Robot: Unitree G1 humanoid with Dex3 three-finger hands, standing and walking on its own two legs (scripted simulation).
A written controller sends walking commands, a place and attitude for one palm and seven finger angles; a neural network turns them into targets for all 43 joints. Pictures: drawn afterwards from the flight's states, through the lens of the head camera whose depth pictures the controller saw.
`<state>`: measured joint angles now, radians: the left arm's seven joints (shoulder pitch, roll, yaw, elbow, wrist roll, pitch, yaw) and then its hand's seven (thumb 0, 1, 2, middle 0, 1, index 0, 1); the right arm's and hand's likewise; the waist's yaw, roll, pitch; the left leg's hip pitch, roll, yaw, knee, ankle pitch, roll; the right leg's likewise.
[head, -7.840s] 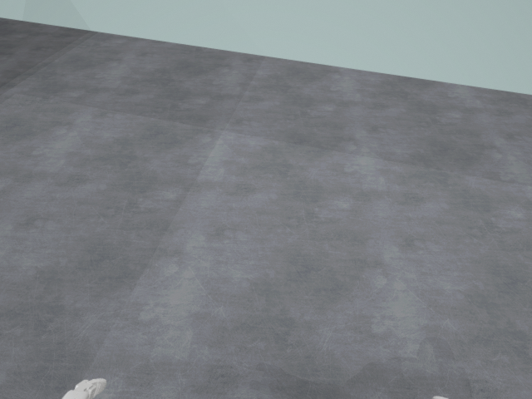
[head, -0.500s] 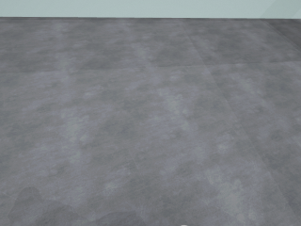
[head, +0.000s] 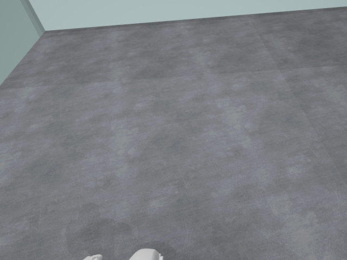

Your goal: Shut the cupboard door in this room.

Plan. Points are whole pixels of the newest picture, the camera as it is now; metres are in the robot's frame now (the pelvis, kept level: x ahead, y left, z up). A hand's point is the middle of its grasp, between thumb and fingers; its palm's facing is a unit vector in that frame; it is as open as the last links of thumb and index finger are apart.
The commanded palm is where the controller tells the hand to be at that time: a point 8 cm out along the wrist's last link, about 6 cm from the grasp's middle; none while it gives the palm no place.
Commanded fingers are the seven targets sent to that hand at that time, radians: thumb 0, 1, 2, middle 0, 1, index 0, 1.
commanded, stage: turn or walk to find it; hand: left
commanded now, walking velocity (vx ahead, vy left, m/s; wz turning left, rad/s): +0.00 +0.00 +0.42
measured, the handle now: out of the picture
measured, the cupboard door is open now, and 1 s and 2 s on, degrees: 83 83 83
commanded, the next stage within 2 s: stand and wait in 1.68 s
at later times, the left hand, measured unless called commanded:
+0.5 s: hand out of the picture -0.04 +0.27 -0.18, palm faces +0.27 -0.94 -0.23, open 7.4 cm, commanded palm none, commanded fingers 0.00 0.90 0.90 -0.20 -0.30 -0.20 -0.30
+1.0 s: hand out of the picture -0.05 +0.20 -0.14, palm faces +0.42 -0.86 -0.27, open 7.4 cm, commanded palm none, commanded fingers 0.00 0.90 0.90 -0.20 -0.30 -0.20 -0.30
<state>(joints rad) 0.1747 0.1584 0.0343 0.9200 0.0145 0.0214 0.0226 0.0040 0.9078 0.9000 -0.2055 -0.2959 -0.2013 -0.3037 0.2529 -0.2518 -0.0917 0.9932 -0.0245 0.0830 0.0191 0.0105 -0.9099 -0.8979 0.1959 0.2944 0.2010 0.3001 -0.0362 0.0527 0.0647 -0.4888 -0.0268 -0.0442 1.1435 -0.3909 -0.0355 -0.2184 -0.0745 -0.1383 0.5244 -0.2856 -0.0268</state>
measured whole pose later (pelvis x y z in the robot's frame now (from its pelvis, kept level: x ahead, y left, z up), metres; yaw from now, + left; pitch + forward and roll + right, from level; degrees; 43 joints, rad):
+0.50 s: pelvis -0.03 +0.05 +0.00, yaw +12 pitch -1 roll -1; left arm 0.22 0.26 0.07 0.99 0.01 0.07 0.01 0.01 0.91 0.90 -0.20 -0.30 -0.20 -0.30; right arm 0.16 -0.19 -0.03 0.95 -0.02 0.02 0.00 0.01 -0.91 -0.90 0.20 0.29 0.20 0.30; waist 0.02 -0.04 0.06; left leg -0.21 -0.01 0.02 0.50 -0.27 0.04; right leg -0.45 -0.10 -0.06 1.08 -0.42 0.07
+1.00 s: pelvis -0.06 -0.01 +0.00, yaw +25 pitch -2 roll +2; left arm 0.18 0.16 0.03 0.93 0.01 0.03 0.02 0.00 0.91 0.90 -0.21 -0.30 -0.20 -0.30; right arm 0.27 -0.26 -0.09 0.99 -0.03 0.08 0.02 0.01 -0.91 -0.90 0.20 0.29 0.20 0.30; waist -0.04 0.04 0.06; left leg -0.49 0.00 -0.04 1.18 -0.36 -0.04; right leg -0.22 -0.08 -0.16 0.51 -0.25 -0.03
